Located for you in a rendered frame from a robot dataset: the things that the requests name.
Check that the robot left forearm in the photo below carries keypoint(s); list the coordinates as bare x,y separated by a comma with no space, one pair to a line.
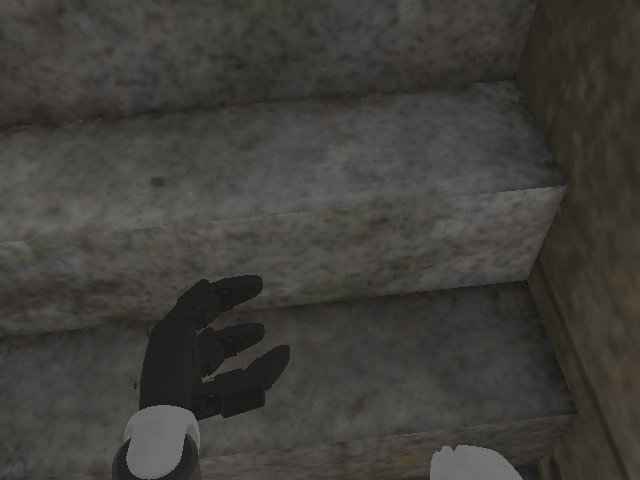
161,443

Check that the robot left hand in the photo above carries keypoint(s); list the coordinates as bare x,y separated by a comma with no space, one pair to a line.
176,358

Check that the robot right thigh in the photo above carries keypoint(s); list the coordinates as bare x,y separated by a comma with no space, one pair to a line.
471,463

